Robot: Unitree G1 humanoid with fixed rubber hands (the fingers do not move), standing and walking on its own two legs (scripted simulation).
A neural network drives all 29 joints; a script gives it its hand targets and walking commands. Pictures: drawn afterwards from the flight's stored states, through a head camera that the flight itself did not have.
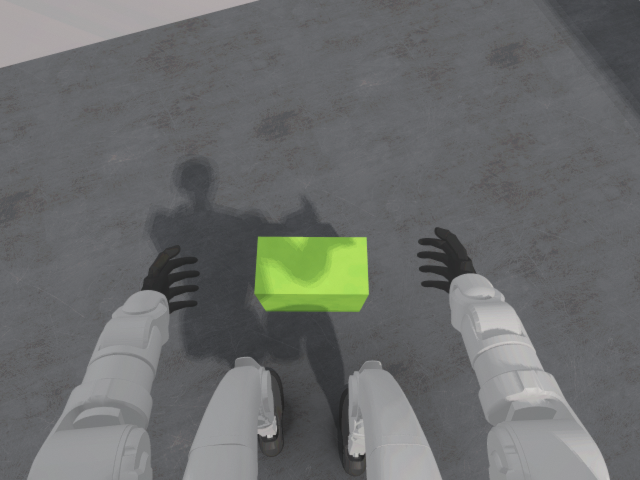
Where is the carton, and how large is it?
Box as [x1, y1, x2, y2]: [254, 237, 368, 311]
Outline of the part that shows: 258,237 254,293 266,310 359,311 368,294 366,237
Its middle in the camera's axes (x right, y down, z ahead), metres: -0.02 +0.09 +1.03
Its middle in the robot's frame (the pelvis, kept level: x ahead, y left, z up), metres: +0.49 +0.01 -0.57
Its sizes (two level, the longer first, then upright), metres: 0.267 0.143 0.221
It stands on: the floor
